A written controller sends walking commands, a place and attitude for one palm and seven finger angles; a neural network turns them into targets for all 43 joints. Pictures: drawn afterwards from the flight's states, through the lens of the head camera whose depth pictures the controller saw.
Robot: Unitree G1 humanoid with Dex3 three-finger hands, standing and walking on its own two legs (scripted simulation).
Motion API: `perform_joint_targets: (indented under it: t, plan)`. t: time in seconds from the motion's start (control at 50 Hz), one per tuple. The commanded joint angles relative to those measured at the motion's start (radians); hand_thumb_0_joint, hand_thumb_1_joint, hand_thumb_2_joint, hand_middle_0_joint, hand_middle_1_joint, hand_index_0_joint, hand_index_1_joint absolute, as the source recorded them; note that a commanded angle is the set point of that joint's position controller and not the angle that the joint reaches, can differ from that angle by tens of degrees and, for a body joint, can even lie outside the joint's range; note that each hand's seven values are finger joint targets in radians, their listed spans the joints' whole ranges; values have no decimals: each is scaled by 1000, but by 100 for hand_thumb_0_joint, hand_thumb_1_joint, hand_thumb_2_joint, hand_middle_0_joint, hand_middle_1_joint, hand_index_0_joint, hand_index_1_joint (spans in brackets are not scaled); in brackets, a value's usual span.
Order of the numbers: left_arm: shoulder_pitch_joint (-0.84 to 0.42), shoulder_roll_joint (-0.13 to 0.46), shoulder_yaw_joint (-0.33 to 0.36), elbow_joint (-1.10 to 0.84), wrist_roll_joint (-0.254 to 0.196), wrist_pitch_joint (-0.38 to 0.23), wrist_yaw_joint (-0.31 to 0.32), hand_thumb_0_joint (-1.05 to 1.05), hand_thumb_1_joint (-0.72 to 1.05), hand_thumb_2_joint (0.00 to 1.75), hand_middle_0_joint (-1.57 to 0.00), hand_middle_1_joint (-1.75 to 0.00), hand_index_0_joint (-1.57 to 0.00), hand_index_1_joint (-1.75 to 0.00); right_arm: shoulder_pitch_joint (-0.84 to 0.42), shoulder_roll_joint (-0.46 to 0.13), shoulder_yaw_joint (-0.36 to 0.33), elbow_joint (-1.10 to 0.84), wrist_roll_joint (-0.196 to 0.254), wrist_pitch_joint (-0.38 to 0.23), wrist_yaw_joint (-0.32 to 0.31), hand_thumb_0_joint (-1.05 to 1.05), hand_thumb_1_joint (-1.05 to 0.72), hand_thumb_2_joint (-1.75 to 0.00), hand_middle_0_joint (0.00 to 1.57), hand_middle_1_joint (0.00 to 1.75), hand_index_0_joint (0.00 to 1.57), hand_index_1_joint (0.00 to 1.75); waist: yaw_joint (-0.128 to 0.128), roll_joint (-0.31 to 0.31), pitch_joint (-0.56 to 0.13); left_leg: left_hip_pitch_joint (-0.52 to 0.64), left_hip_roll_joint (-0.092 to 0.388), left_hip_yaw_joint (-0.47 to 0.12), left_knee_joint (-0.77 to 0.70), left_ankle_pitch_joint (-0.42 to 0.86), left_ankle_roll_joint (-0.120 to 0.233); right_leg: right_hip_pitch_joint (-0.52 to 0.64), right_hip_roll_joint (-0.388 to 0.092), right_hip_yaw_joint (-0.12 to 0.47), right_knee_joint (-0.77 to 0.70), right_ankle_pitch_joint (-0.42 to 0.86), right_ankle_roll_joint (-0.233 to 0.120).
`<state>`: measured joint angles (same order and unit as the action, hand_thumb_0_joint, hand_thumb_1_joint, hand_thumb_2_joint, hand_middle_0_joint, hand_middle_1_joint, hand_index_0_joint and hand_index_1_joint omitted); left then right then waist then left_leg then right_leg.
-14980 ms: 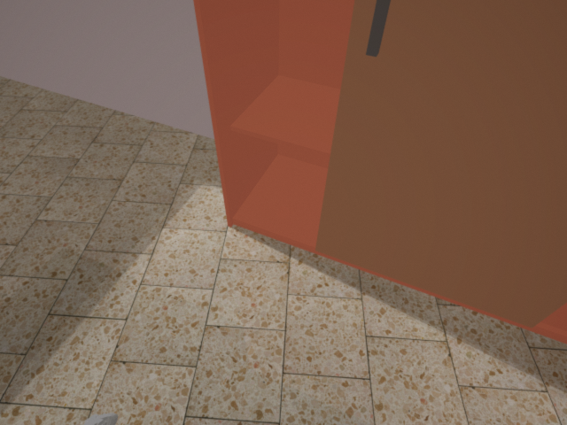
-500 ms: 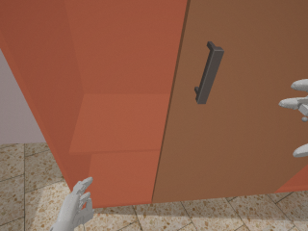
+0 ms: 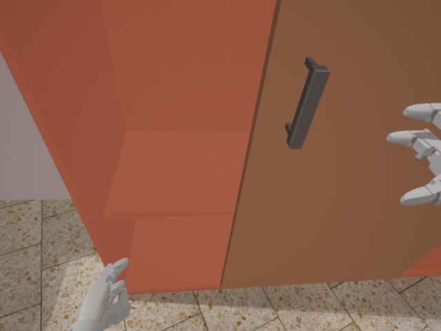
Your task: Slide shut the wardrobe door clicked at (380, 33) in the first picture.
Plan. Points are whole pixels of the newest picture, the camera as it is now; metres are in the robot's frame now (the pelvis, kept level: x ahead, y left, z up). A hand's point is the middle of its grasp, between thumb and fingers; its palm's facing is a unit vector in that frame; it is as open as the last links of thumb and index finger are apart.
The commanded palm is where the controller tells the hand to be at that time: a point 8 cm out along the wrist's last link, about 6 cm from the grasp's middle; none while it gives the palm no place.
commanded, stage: move the hooked fingers beside the handle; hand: right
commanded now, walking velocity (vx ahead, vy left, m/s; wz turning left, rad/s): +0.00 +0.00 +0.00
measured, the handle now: (301, 104) +0.46 -0.13 +0.23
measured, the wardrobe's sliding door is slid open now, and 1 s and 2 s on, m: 0.41 0.41 0.41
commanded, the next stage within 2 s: feel for the door with the fingertips in 1.88 s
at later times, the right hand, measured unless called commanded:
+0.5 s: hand (389, 140) +0.35 -0.24 +0.24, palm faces -0.02 +0.99 -0.10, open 14.0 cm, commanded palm +0.32 -0.28 +0.23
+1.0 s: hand (360, 123) +0.40 -0.21 +0.23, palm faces -0.04 +1.00 -0.06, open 14.0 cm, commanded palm +0.38 -0.26 +0.23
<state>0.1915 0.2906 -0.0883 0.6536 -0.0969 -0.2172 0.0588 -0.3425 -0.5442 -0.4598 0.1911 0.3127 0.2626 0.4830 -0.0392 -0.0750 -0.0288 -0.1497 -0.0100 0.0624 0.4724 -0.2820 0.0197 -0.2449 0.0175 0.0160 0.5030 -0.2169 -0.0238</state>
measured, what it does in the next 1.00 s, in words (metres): stands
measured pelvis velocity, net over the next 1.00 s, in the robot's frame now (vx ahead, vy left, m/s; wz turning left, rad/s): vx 0.01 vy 0.00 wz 0.02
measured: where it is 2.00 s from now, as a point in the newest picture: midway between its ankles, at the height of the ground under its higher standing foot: outside the picture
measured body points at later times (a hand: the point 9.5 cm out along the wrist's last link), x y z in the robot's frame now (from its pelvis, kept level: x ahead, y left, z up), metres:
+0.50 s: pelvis +0.01 +0.00 +0.00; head -0.02 +0.03 +0.45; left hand +0.19 +0.24 -0.08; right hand +0.34 -0.29 +0.25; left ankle -0.01 +0.11 -0.74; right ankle +0.04 -0.10 -0.74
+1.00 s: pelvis +0.01 +0.00 +0.00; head -0.01 +0.02 +0.45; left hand +0.15 +0.24 -0.09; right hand +0.39 -0.27 +0.24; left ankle -0.01 +0.11 -0.74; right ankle +0.04 -0.10 -0.74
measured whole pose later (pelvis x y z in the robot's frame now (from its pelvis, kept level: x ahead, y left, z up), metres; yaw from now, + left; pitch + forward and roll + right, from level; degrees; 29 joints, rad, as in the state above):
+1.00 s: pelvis +0.01 +0.00 +0.00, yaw +1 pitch -1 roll +0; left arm 0.24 0.29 -0.07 0.68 -0.09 -0.18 0.06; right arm -0.60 -0.47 -0.34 0.49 0.23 0.20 0.35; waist 0.01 -0.07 -0.03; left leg -0.17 -0.01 0.04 0.47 -0.28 0.02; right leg -0.26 0.02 -0.01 0.49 -0.22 -0.03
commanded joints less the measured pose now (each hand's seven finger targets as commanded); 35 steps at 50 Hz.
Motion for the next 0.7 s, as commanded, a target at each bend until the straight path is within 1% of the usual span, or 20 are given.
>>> perform_joint_targets:
  t: [0.0, 0.06, 0.1, 0.12, 0.18, 0.2, 0.22, 0.24, 0.3, 0.34, 0.36, 0.4, 0.42, 0.44, 0.5, 0.56, 0.6, 0.64, 0.66, 0.68]
  plan:
    - [-150, 110, 42, -162, 5, -59, 10, 0, 90, 90, -20, -30, -20, -30, -396, -301, -87, -192, 27, -86, -8, 0, 50, -30, 30, 120, 30, 120, 5, -18, -207, -63, 1, -22, -90, 194, 7, 174, 3, 43, -52, 114, -18]
    - [-144, 118, 47, -157, 3, -61, 12, 0, 90, 90, -20, -30, -20, -30, -418, -293, -78, -127, 24, -86, -8, 0, 50, -30, 30, 120, 30, 120, 9, 21, -194, -78, 1, -24, -87, 195, 2, 162, 2, 46, -58, 105, -22]
    - [-138, 118, 46, -154, 5, -55, 10, 0, 90, 90, -20, -30, -20, -30, -420, -305, -79, -111, 14, -85, -13, 0, 50, -30, 30, 120, 30, 120, 4, -10, -188, -73, 4, -28, -90, 184, 5, 149, 2, 40, -55, 100, -19]
    - [-144, 115, 45, -160, 3, -56, 10, 0, 90, 90, -20, -30, -20, -30, -458, -291, -60, -131, 11, -89, -17, 0, 50, -30, 30, 120, 30, 120, 11, -29, -187, -79, 5, -26, -86, 189, 6, 154, 4, 44, -58, 102, -19]
    - [-142, 112, 46, -169, 2, -62, 8, 0, 90, 90, -20, -30, -20, -30, -474, -258, -35, -158, 11, -100, -23, 0, 50, -30, 30, 120, 30, 120, 12, -24, -228, -74, 2, -19, -74, 214, 8, 192, 1, 49, -58, 129, -19]
    - [-135, 111, 48, -162, 5, -59, 7, 0, 90, 90, -20, -30, -20, -30, -446, -268, -47, -146, 12, -103, -29, 0, 50, -30, 30, 120, 30, 120, 10, 18, -233, -59, 1, -23, -79, 228, 6, 182, -1, 43, -48, 141, -23]
    - [-138, 114, 48, -163, 4, -59, 6, 0, 90, 90, -20, -30, -20, -30, -459, -280, -61, -154, 11, -105, -32, 0, 50, -30, 30, 120, 30, 120, 8, -1, -234, -57, 3, -24, -76, 241, 5, 179, 1, 41, -50, 146, -22]
    - [-140, 111, 47, -165, 5, -59, 5, 0, 90, 90, -20, -30, -20, -30, -458, -258, -47, -154, 12, -103, -34, 0, 50, -30, 30, 120, 30, 120, 7, -9, -245, -58, 3, -22, -70, 248, 6, 187, 2, 42, -52, 152, -21]
    - [-126, 118, 52, -150, 9, -46, 2, 0, 90, 90, -20, -30, -20, -30, -395, -299, -96, -73, 6, -86, -44, 0, 50, -30, 30, 120, 30, 120, -6, 34, -211, -48, 3, -26, -74, 271, 4, 149, 0, 29, -44, 166, -23]
    - [-136, 113, 50, -160, 5, -42, 2, 0, 90, 90, -20, -30, -20, -30, -455, -259, -50, -102, 1, -81, -48, 0, 50, -30, 30, 120, 30, 120, 7, 6, -211, -62, 5, -22, -68, 268, 3, 159, 0, 30, -52, 161, -21]
    - [-132, 115, 51, -161, 4, -41, 4, 0, 90, 90, -20, -30, -20, -30, -467, -255, -43, -102, -1, -80, -51, 0, 50, -30, 30, 120, 30, 120, 12, 21, -222, -61, 4, -20, -66, 276, 3, 168, -1, 33, -50, 172, -22]
    - [-135, 109, 51, -163, 5, -39, 3, 0, 90, 90, -20, -30, -20, -30, -485, -240, -25, -148, -3, -89, -57, 0, 50, -30, 30, 120, 30, 120, 12, -10, -234, -53, 5, -24, -67, 296, 6, 185, -1, 27, -39, 194, -23]
    - [-131, 111, 53, -164, 6, -39, 3, 0, 90, 90, -20, -30, -20, -30, -481, -257, -46, -152, -1, -91, -62, 0, 50, -30, 30, 120, 30, 120, 12, 11, -256, -46, 5, -23, -65, 299, 4, 191, 0, 30, -41, 192, -24]
    - [-134, 112, 51, -162, 5, -36, 5, 0, 90, 90, -20, -30, -20, -30, -482, -248, -39, -133, -1, -90, -63, 0, 50, -30, 30, 120, 30, 120, 12, 26, -247, -51, 4, -22, -65, 292, 3, 185, -1, 30, -44, 185, -24]
    - [-123, 116, 53, -146, 8, -29, 8, 0, 90, 90, -20, -30, -20, -30, -483, -261, -48, -86, -6, -91, -68, 0, 50, -30, 30, 120, 30, 120, 11, 21, -225, -54, 3, -25, -71, 288, 4, 174, -1, 25, -41, 181, -25]
    - [-120, 116, 54, -139, 5, -25, 13, 0, 90, 90, -20, -30, -20, -30, -554, -221, 3, -38, -13, -88, -73, 0, 50, -30, 30, 120, 30, 120, 33, 24, -193, -90, 5, -27, -79, 246, 1, 170, -1, 31, -52, 135, -25]
    - [-111, 121, 55, -130, 6, -19, 17, 0, 90, 90, -20, -30, -20, -30, -582, -233, 6, -21, -21, -94, -78, 0, 50, -30, 30, 120, 30, 120, 35, 24, -199, -83, 5, -31, -86, 229, 3, 166, -1, 28, -49, 123, -27]
    - [-115, 117, 53, -136, 4, -22, 19, 0, 90, 90, -20, -30, -20, -30, -642, -207, 41, -20, -24, -105, -81, 0, 50, -30, 30, 120, 30, 120, 44, 1, -207, -94, 7, -31, -85, 210, 4, 178, 0, 36, -55, 107, -26]
    - [-105, 120, 55, -133, 6, -24, 20, 0, 90, 90, -20, -30, -20, -30, -651, -215, 32, -4, -25, -111, -85, 0, 50, -30, 30, 120, 30, 120, 44, 22, -222, -90, 5, -25, -82, 213, 5, 187, -2, 42, -56, 114, -26]
    - [-106, 121, 56, -134, 6, -26, 21, 0, 90, 90, -20, -30, -20, -30, -662, -224, 27, -11, -27, -120, -85, 0, 50, -30, 30, 120, 30, 120, 41, -6, -242, -85, 5, -29, -80, 220, 7, 202, -2, 41, -55, 124, -24]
